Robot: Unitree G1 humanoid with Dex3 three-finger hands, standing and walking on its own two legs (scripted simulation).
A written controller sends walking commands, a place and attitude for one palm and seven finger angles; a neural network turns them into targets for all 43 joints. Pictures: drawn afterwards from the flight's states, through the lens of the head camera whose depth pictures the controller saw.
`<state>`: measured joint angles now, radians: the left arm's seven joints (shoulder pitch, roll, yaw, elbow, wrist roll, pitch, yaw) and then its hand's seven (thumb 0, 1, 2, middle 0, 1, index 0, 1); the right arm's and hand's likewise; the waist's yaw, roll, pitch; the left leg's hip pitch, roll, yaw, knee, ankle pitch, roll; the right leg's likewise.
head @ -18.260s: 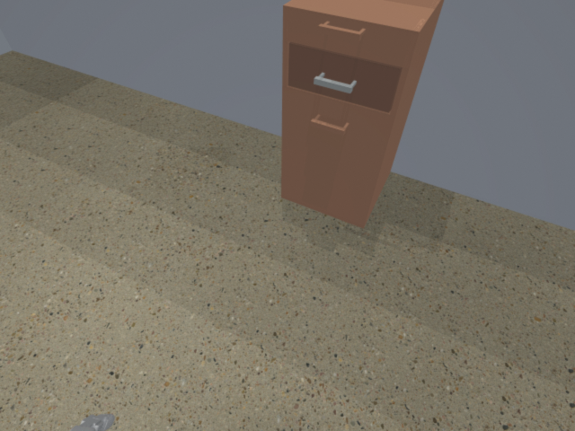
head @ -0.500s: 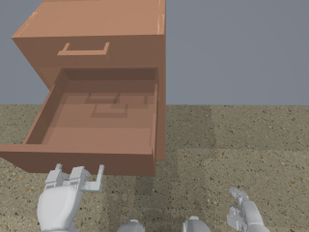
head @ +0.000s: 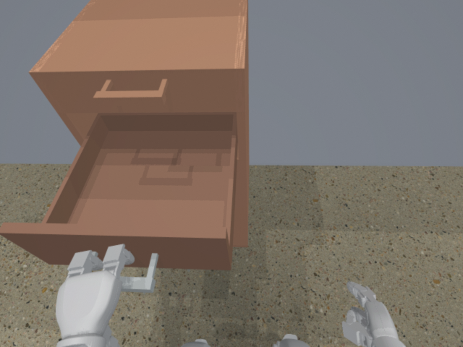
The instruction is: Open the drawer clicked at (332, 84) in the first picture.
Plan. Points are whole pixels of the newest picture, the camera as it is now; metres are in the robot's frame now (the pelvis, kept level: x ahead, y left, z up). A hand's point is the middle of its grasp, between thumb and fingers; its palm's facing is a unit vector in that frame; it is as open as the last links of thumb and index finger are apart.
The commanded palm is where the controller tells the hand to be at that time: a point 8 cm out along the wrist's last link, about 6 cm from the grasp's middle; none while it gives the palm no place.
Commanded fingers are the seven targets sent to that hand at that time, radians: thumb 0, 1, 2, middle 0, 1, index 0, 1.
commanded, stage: lift the hand off the handle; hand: left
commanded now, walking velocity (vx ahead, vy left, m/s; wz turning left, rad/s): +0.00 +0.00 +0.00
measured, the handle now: (119, 271) +0.25 +0.23 -0.03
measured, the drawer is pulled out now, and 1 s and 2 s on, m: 0.30 0.30 0.30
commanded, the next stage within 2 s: draw the hand back to the body in 1.90 s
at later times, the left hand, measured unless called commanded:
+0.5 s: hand (99, 293) +0.20 +0.23 +0.02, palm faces +0.00 -0.10 -1.00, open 13.8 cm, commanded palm +0.18 +0.23 +0.07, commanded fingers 0.00 -0.50 0.30 -0.30 -1.20 -0.30 -1.20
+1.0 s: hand (88, 284) +0.20 +0.23 +0.05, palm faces +0.02 -0.12 -0.99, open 13.7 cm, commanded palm +0.18 +0.23 +0.11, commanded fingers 0.00 -0.50 0.30 -0.30 -1.20 -0.30 -1.20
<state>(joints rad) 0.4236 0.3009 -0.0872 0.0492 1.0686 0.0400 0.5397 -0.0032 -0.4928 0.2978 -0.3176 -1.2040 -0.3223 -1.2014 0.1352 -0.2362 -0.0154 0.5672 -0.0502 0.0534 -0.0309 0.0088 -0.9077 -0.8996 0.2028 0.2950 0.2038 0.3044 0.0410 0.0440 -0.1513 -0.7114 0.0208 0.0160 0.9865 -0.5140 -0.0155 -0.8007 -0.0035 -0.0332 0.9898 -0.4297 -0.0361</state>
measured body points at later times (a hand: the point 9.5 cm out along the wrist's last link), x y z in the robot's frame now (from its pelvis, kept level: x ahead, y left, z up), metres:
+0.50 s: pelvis +0.01 +0.00 +0.02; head +0.05 -0.03 +0.46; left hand +0.19 +0.23 +0.07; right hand +0.21 -0.22 -0.09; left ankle -0.02 +0.13 -0.68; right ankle +0.03 -0.10 -0.68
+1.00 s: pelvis +0.02 +0.01 +0.03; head +0.05 -0.02 +0.48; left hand +0.20 +0.24 +0.10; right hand +0.22 -0.21 -0.07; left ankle -0.02 +0.13 -0.68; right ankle +0.03 -0.10 -0.68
